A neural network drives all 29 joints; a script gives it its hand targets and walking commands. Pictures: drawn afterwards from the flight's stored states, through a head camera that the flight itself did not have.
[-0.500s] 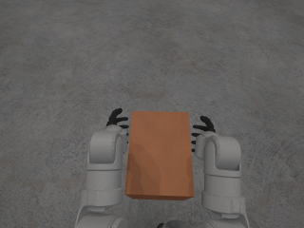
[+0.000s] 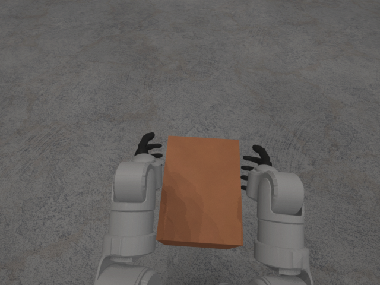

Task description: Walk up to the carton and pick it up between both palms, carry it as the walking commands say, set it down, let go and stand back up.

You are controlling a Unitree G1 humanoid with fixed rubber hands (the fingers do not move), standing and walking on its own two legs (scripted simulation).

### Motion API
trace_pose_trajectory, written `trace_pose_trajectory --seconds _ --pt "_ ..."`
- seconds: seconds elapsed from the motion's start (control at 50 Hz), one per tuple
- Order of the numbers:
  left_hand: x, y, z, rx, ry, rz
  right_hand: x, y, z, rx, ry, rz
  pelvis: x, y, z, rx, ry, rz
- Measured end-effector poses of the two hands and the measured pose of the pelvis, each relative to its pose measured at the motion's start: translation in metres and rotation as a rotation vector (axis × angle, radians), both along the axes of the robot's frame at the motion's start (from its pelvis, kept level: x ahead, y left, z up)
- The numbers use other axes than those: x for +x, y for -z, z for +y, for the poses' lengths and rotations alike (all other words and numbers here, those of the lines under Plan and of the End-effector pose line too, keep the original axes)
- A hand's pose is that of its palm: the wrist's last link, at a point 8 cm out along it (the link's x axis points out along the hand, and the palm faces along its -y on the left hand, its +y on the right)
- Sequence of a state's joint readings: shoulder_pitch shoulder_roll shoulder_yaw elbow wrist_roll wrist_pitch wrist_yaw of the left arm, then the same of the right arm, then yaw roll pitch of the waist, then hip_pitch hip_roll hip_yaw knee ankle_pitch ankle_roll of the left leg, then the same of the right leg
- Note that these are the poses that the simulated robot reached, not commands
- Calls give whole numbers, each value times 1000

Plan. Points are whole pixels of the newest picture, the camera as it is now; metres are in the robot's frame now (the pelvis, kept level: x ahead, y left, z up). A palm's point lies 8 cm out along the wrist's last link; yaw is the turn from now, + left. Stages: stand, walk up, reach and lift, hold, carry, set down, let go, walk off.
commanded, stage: carry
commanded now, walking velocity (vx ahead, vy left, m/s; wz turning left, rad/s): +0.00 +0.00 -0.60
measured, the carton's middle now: (199, 195) +0.33 -0.02 -0.03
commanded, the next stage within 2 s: none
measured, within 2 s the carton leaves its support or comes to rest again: neither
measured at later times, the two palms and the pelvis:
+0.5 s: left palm (187, 193) +0.26 +0.01 +0.11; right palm (324, 241) +0.18 -0.21 +0.09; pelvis -0.08 +0.00 +0.00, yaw -18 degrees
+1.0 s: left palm (224, 242) +0.18 -0.05 +0.11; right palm out of the picture +0.05 -0.23 +0.09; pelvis -0.15 +0.04 -0.01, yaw -36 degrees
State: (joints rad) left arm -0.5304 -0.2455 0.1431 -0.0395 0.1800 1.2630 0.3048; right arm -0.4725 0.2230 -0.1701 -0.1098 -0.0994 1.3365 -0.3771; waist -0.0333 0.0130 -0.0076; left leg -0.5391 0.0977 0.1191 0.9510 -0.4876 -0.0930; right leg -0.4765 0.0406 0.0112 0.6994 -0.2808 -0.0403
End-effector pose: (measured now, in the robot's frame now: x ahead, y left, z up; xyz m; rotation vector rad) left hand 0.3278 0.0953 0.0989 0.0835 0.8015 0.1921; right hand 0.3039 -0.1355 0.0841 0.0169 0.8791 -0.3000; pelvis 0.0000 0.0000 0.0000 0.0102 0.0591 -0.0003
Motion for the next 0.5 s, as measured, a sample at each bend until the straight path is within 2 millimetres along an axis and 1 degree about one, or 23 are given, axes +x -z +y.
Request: trace_pose_trajectory --seconds 0.04,0.08,0.14,0.2,0.24,0.3,0.36,0.4,0.44,0.5 --pt "-1 3 -8 -27 35 -6 -9 -3 -7 -14 52 -8 -8 0 2 0 20 6" --pt "-4 6 -12 -58 59 -19 -16 -8 -11 -34 89 -22 -16 2 5 0 40 12" --pt "-14 14 -10 -101 74 -35 -27 -13 -9 -74 109 -39 -28 5 9 4 71 15" --pt "-30 21 -5 -117 73 -13 -39 -14 -4 -106 92 -16 -38 3 11 12 121 -5" --pt "-40 20 -3 -97 80 -2 -48 -14 -2 -99 88 -4 -43 1 13 -7 162 -18" --pt "-50 9 -7 -68 78 -11 -60 -16 -7 -72 82 -12 -51 -1 13 -16 215 -29" --pt "-55 -5 -22 -45 78 -44 -72 -16 -21 -36 90 -44 -58 1 9 -21 252 -28" --pt "-56 -12 -38 -38 99 -69 -81 -15 -34 -20 119 -70 -64 6 5 -23 283 -26" --pt "-59 -14 -57 -20 146 -71 -95 -12 -50 -3 165 -73 -69 6 3 -43 292 -26" --pt "-65 -10 -84 2 238 -37 -121 -5 -71 -5 232 -36 -76 2 1 -16 306 -13"
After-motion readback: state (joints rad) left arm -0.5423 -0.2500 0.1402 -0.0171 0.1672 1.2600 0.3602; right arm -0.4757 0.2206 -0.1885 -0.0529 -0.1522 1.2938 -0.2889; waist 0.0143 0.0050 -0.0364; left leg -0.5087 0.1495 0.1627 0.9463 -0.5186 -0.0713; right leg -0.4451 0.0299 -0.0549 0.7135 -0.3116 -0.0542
